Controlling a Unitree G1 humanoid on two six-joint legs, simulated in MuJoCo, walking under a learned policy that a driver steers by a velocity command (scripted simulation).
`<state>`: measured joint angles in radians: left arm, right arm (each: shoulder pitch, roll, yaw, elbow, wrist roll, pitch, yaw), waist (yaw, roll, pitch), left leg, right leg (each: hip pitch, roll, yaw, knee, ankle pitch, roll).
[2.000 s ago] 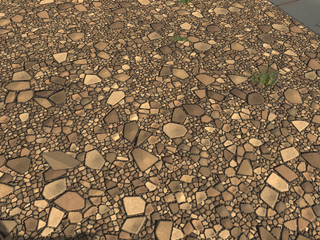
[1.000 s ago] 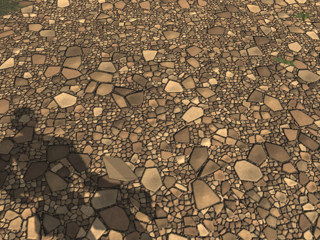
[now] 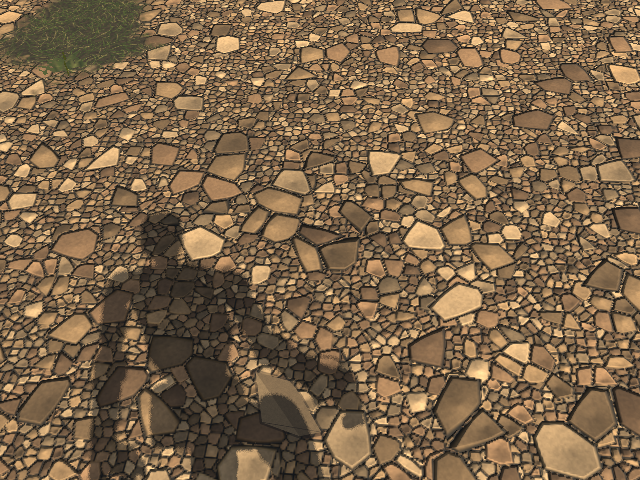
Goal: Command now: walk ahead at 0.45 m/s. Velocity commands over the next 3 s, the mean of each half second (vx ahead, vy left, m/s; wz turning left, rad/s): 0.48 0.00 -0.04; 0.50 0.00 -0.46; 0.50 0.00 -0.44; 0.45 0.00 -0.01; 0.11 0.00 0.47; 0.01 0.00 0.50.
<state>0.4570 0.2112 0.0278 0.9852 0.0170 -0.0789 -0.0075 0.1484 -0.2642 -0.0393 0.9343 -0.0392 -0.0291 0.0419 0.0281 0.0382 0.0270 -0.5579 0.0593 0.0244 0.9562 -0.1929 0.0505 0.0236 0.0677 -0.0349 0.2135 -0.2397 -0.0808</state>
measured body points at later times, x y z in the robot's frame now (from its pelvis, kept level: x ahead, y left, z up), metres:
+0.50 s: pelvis +0.27 +0.05 +0.00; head +0.29 +0.06 +0.45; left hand +0.37 +0.30 -0.14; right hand +0.25 -0.21 -0.14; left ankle +0.26 +0.10 -0.75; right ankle +0.34 -0.11 -0.67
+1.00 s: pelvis +0.55 -0.02 -0.01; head +0.58 -0.03 +0.44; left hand +0.66 +0.24 -0.14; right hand +0.59 -0.30 -0.13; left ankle +0.62 +0.14 -0.67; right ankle +0.54 -0.05 -0.75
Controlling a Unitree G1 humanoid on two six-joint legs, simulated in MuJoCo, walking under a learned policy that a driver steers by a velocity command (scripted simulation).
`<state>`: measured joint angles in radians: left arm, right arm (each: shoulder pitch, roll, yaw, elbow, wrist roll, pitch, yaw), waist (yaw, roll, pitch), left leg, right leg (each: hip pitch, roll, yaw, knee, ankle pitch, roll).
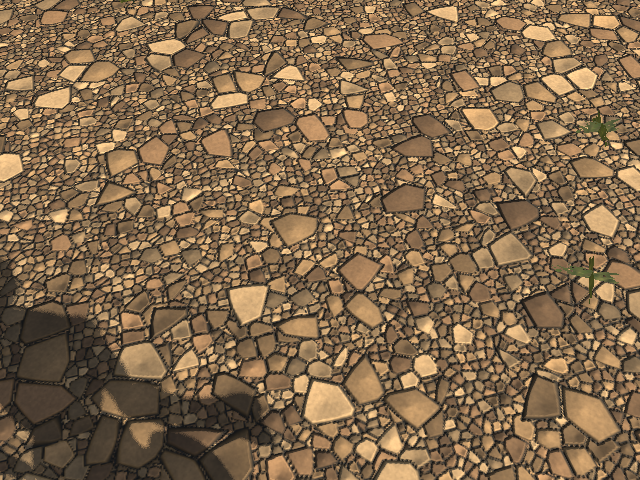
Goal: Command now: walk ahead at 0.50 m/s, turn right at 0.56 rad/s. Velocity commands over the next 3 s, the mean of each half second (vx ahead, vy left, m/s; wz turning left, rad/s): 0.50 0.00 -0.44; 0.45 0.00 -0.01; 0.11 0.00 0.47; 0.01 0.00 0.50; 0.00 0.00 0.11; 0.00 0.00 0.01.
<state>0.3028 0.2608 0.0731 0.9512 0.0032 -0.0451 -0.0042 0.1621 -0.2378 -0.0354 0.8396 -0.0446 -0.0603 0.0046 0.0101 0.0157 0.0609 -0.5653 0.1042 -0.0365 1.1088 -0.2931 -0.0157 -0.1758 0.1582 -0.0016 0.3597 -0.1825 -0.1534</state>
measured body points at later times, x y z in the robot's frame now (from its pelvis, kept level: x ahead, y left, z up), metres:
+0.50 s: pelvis +0.28 +0.05 +0.00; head +0.31 +0.06 +0.45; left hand +0.41 +0.30 -0.13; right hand +0.30 -0.23 -0.11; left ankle +0.32 +0.13 -0.74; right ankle +0.21 -0.07 -0.66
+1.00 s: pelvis +0.51 -0.05 +0.00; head +0.54 -0.08 +0.45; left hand +0.67 +0.18 -0.11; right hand +0.49 -0.31 -0.15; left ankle +0.50 +0.09 -0.66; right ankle +0.53 -0.12 -0.74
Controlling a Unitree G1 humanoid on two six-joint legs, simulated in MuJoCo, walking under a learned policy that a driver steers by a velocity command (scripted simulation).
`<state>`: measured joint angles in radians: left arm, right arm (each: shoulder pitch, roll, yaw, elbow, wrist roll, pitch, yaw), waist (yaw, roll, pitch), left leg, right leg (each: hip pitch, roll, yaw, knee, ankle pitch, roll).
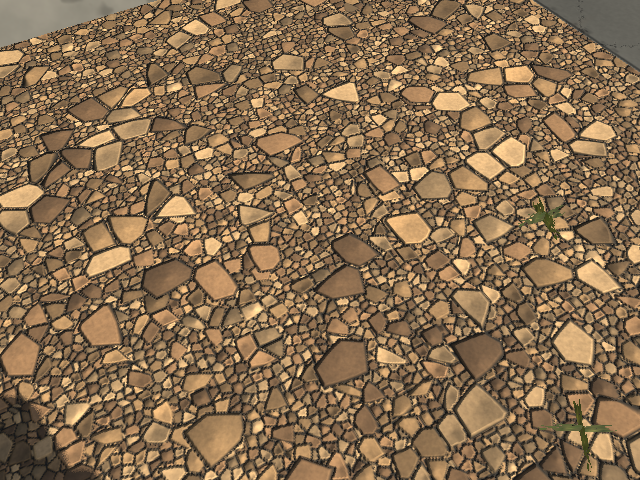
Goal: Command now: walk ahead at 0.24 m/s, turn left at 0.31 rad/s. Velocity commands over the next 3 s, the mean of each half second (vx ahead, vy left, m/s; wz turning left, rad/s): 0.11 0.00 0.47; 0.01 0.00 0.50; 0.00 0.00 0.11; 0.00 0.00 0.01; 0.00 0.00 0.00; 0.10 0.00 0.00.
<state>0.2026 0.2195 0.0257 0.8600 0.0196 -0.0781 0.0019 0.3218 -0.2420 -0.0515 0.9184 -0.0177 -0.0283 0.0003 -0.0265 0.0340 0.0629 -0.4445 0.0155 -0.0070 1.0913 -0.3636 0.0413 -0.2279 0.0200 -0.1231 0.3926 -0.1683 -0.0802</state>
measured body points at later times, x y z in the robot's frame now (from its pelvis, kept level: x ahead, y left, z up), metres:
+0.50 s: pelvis +0.09 +0.02 -0.01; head +0.12 +0.05 +0.44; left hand +0.12 +0.30 -0.14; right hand +0.26 -0.21 -0.12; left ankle +0.13 +0.10 -0.74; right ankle +0.10 -0.12 -0.67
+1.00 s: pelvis +0.10 -0.02 +0.00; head +0.14 -0.04 +0.45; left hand +0.05 +0.26 -0.09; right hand +0.34 -0.21 -0.13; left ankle +0.01 +0.08 -0.67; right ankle +0.15 -0.11 -0.74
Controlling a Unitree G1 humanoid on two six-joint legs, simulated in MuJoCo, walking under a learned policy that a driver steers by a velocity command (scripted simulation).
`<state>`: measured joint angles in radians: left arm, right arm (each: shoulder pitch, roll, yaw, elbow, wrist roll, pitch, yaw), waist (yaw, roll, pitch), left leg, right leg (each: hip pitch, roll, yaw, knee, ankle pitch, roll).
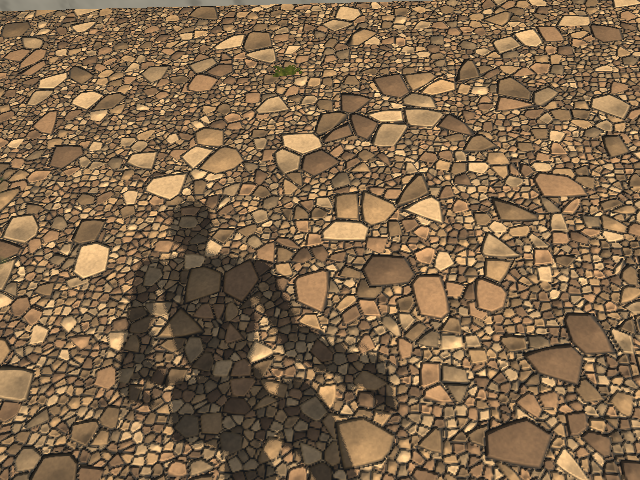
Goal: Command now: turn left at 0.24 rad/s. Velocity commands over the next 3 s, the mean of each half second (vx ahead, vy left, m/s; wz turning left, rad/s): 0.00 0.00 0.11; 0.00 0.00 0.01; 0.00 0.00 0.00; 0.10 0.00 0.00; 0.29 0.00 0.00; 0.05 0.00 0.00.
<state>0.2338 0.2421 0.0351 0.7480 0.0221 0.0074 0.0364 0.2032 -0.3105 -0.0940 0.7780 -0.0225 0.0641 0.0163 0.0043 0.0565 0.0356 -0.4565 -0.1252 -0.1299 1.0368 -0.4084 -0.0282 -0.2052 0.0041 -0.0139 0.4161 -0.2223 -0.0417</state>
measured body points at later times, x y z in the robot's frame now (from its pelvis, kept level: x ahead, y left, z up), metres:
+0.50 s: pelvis -0.01 +0.02 +0.00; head -0.01 +0.03 +0.45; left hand +0.02 +0.28 -0.15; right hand +0.09 -0.22 -0.13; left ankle -0.04 +0.12 -0.75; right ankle +0.00 -0.10 -0.75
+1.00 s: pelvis -0.01 +0.02 +0.00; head -0.01 +0.03 +0.45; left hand -0.01 +0.26 -0.16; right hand +0.00 -0.21 -0.16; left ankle -0.04 +0.12 -0.75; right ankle +0.00 -0.10 -0.75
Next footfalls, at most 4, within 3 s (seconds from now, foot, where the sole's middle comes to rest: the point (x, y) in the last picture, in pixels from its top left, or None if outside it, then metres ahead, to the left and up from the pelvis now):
0.18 left None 0.00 0.12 -0.78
2.44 left None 0.38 0.04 -0.78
2.80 right None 0.34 -0.15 -0.78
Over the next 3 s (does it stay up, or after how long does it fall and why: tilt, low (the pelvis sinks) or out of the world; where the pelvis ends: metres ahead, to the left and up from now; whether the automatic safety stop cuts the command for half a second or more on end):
stays up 0.31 -0.04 0.00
